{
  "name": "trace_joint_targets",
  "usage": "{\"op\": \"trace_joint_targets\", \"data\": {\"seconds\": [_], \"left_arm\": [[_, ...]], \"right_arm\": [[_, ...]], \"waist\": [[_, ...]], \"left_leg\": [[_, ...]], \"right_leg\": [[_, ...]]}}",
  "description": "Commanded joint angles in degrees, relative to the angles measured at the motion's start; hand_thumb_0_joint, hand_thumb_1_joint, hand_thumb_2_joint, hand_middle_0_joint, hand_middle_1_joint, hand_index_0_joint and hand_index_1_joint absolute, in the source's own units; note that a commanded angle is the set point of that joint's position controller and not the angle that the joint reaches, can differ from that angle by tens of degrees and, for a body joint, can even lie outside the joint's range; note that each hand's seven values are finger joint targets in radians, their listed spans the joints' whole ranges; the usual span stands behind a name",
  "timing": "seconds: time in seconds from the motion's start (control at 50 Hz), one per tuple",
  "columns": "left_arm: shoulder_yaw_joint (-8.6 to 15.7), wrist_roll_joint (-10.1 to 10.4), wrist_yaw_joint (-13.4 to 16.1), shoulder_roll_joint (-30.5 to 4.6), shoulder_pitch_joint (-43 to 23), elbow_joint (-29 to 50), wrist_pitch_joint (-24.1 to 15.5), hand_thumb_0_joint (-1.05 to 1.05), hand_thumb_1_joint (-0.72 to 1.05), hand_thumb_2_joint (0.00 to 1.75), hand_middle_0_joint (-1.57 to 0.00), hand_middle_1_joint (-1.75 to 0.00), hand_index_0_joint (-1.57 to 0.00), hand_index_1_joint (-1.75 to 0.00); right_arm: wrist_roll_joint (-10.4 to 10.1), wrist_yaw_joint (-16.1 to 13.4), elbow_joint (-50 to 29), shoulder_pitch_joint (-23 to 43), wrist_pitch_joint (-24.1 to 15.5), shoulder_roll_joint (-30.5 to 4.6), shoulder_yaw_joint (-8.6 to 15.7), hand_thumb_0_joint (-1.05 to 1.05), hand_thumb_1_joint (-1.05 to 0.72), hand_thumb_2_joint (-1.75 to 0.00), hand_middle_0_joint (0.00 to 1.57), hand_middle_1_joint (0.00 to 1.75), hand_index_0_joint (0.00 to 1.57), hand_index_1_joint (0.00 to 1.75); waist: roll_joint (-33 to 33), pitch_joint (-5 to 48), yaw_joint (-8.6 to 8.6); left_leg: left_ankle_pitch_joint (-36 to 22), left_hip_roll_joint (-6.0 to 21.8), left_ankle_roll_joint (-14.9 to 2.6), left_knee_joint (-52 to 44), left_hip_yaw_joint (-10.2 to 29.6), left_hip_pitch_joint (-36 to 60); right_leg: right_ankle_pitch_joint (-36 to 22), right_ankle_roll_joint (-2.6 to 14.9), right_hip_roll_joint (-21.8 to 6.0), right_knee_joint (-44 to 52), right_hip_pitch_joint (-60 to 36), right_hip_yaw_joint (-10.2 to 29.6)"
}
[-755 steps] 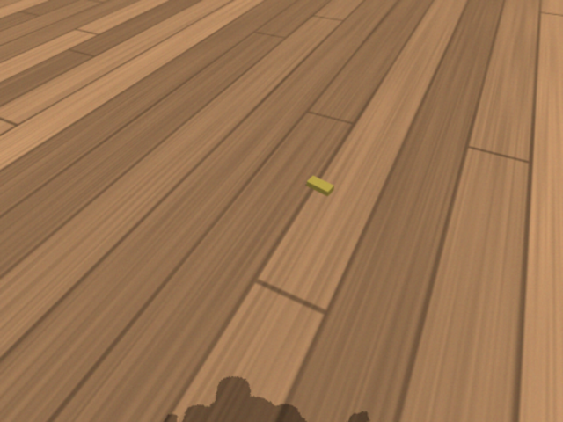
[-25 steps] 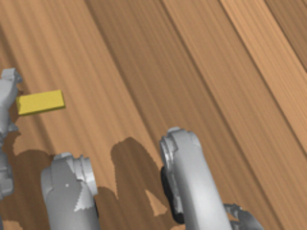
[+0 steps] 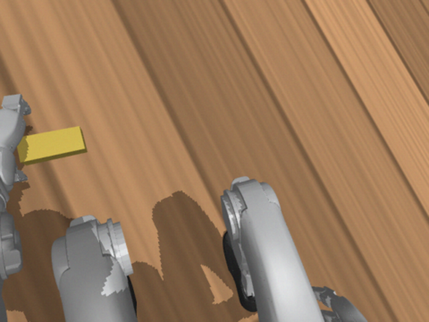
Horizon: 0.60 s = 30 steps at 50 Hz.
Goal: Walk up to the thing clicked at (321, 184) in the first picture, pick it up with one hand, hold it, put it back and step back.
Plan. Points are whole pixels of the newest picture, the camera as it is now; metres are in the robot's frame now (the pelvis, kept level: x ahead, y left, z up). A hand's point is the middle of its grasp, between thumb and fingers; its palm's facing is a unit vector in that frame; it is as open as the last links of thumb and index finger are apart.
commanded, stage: rise first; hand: left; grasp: from above
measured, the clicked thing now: (53, 145) +0.50 +0.27 -0.30
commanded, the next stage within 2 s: approach in 0.42 s
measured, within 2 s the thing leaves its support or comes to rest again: neither
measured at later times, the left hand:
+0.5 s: hand (7, 150) +0.45 +0.30 -0.17, palm faces -0.43 -0.09 -0.90, open 13.2 cm
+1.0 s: hand (44, 120) +0.51 +0.25 -0.18, palm faces -0.38 -0.07 -0.92, open 13.4 cm
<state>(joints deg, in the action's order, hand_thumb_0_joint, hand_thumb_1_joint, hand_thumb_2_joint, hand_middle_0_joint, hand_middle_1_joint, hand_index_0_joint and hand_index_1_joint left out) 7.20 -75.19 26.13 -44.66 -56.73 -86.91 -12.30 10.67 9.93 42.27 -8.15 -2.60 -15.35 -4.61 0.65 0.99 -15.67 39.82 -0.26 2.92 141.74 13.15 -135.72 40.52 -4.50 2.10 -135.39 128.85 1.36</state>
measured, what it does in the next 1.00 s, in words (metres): stands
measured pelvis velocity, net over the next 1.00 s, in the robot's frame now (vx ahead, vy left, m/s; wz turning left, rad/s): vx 0.00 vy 0.00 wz -0.03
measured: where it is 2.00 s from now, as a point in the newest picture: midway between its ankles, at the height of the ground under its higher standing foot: (189, 305)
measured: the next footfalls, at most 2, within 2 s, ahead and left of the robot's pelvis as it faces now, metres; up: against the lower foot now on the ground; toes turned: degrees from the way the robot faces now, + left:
none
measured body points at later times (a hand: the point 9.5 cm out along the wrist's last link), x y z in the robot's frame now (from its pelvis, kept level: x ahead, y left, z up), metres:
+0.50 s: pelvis +0.00 +0.00 +0.00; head +0.23 +0.09 +0.37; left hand +0.47 +0.31 -0.12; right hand +0.05 -0.27 -0.09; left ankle +0.07 +0.14 -0.28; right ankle +0.10 -0.16 -0.28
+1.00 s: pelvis +0.00 +0.00 +0.00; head +0.25 +0.08 +0.36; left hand +0.52 +0.25 -0.13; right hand +0.01 -0.27 -0.08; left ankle +0.07 +0.14 -0.28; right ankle +0.10 -0.16 -0.28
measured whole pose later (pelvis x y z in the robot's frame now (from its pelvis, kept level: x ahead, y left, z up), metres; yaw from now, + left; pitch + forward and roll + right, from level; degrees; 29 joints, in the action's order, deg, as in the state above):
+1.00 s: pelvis +0.00 +0.00 +0.00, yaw -2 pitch +33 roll -11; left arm 5.5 -75.6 28.3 -44.8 -65.2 -93.1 -6.5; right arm 11.1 10.7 39.7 -10.8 -4.6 -16.8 -7.7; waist 0.0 -0.4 -21.1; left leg 39.7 0.4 2.9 142.3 14.0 -136.9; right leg 39.1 -4.5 2.6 -135.0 130.4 0.6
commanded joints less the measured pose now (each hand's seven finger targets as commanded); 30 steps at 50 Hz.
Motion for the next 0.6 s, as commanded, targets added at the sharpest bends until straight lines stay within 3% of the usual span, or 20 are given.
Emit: {"op": "trace_joint_targets", "data": {"seconds": [0.0,0.04,0.08,0.12,0.22,0.24,0.28,0.32,0.36,0.38,0.44,0.46,0.52,0.58], "left_arm": [[0.74,1.1,1.7,-12.98,-17.36,9.25,0.48,0.0,-0.44,0.92,-0.16,-0.96,-0.17,-0.95],[-0.42,1.28,1.18,-12.04,-17.89,7.29,0.5,0.0,-0.45,0.93,-0.17,-0.95,-0.17,-0.95],[0.69,1.31,1.05,-13.62,-17.73,7.75,0.26,0.0,-0.44,0.92,-0.17,-0.96,-0.17,-0.95],[-0.82,1.21,0.37,-11.15,-16.33,6.16,0.2,0.0,-0.42,0.91,-0.18,-0.93,-0.19,-0.93],[0.23,1.52,0.29,-13.16,-18.16,8.7,-0.52,0.0,-0.41,0.9,-0.2,-0.93,-0.2,-0.92],[-0.37,1.4,0.24,-12.64,-18.35,7.81,-0.51,0.0,-0.42,0.91,-0.2,-0.92,-0.2,-0.92],[0.55,0.94,0.46,-14.29,-18.95,8.35,-0.86,0.0,-0.41,0.9,-0.2,-0.92,-0.21,-0.91],[-0.75,1.17,0.44,-11.52,-16.67,6.21,-0.79,0.0,-0.39,0.88,-0.21,-0.9,-0.22,-0.9],[-0.49,0.74,0.55,-12.46,-18.39,6.9,-0.96,0.0,-0.39,0.88,-0.21,-0.9,-0.22,-0.9],[0.15,0.79,0.74,-13.18,-18.79,8.35,-0.97,0.0,-0.38,0.88,-0.21,-0.9,-0.22,-0.9],[-0.11,0.88,0.9,-12.98,-19.64,7.36,-0.86,0.0,-0.39,0.88,-0.22,-0.88,-0.22,-0.88],[-0.05,0.84,1.02,-13.28,-18.35,6.92,-0.79,0.0,-0.38,0.87,-0.23,-0.89,-0.23,-0.88],[0.19,0.61,1.34,-14.55,-19.52,6.42,-0.72,0.0,-0.39,0.88,-0.2,-0.9,-0.21,-0.89],[-2.13,0.66,1.37,-11.31,-22.51,5.77,-0.76,0.0,-0.41,0.89,-0.17,-0.94,-0.19,-0.92]], "right_arm": [[-0.31,-0.48,-0.73,-10.74,0.05,-15.6,5.12,0.0,-0.9,-0.9,0.2,0.3,0.2,0.3],[-0.36,-0.42,-0.43,-10.96,-0.18,-15.33,4.92,0.0,-0.9,-0.9,0.2,0.3,0.2,0.3],[-0.53,-0.62,-0.63,-10.92,-0.13,-15.61,5.11,0.0,-0.9,-0.9,0.2,0.3,0.2,0.3],[-0.31,-0.4,-0.49,-10.92,-0.35,-15.34,5.14,0.0,-0.9,-0.9,0.2,0.3,0.2,0.3],[-0.41,-0.33,-0.55,-11.39,-0.5,-15.69,5.14,0.0,-0.9,-0.9,0.2,0.3,0.2,0.3],[-0.47,-0.27,-0.53,-11.59,-0.63,-15.63,5.05,0.0,-0.9,-0.9,0.2,0.3,0.2,0.3],[-0.52,-0.5,-0.58,-11.52,-0.58,-15.91,4.98,0.0,-0.9,-0.9,0.2,0.3,0.2,0.3],[-0.38,-0.46,-0.56,-10.86,-0.6,-15.45,4.97,0.0,-0.9,-0.9,0.2,0.3,0.2,0.3],[-0.19,-0.28,-0.44,-11.64,-0.65,-15.64,4.85,0.0,-0.9,-0.9,0.2,0.3,0.2,0.3],[-0.2,-0.3,-0.31,-12.03,-0.66,-15.76,4.92,0.0,-0.9,-0.9,0.2,0.3,0.2,0.3],[-0.12,-0.14,-0.7,-11.85,-0.95,-16.09,4.81,0.0,-0.9,-0.9,0.2,0.3,0.2,0.3],[-0.32,-0.2,-0.71,-11.34,-0.84,-15.98,4.65,0.0,-0.9,-0.9,0.2,0.3,0.2,0.3],[-0.32,-0.29,-0.56,-11.25,-0.94,-15.89,4.4,0.0,-0.9,-0.89,0.2,0.3,0.2,0.3],[0.01,-0.41,-0.47,-11.5,-1.18,-15.79,4.15,0.0,-0.89,-0.89,0.2,0.3,0.2,0.3]], "waist": [[-21.22,40.42,-0.19],[-19.65,37.75,-1.31],[-19.55,37.92,-0.38],[-19.16,35.78,-1.1],[-19.14,38.33,-0.66],[-18.71,37.41,-1.48],[-20.03,38.43,-0.84],[-19.11,37.32,-0.97],[-18.9,37.1,-1.65],[-20.08,37.63,-0.82],[-19.3,37.09,-1.92],[-19.43,37.93,-1.17],[-19.06,37.66,-1.11],[-18.75,35.64,-3.43]], "left_leg": [[-11.82,0.09,-3.19,-15.49,-9.31,33.85],[-10.31,0.09,-3.37,-15.1,-9.17,31.93],[-9.88,-0.02,-3.42,-15.38,-9.25,31.5],[-9.34,-0.07,-3.29,-15.66,-9.17,31.86],[-10.4,-0.01,-3.31,-15.54,-8.99,32.61],[-10.34,0.03,-3.39,-14.85,-9.08,32.51],[-10.74,-0.01,-3.21,-15.22,-9.04,32.97],[-10.19,-0.02,-3.19,-15.25,-9.09,32.53],[-10.27,-0.13,-3.39,-15.02,-9.18,31.86],[-10.68,-0.2,-3.23,-15.72,-9.23,32.78],[-10.05,0.08,-3.28,-15.37,-8.83,32.76],[-10.17,-0.05,-3.34,-15.23,-9.06,32.49],[-9.16,-0.09,-3.43,-15.01,-9.27,31.45],[-7.85,0.04,-3.56,-14.53,-9.05,30.62]], "right_leg": [[-15.61,5.68,0.49,11.46,-16.07,-11.37],[-14.59,5.63,0.63,11.94,-14.93,-11.36],[-13.9,5.64,0.49,12.18,-15.22,-11.09],[-13.22,5.7,0.54,12.04,-14.32,-11.39],[-14.15,5.57,0.42,12.23,-15.62,-11.44],[-14.45,5.51,0.44,12.32,-15.53,-11.29],[-14.53,5.6,0.36,11.91,-15.65,-11.33],[-14.06,5.6,0.58,12.16,-15.12,-11.38],[-14.43,5.52,0.53,12.35,-15.7,-11.38],[-14.46,5.59,0.35,12.12,-15.75,-11.47],[-13.89,5.58,0.46,12.0,-14.74,-11.82],[-14.11,5.6,0.57,12.26,-15.7,-11.53],[-13.2,5.65,0.52,12.26,-15.15,-11.32],[-12.61,5.55,0.67,12.71,-14.02,-11.4]]}}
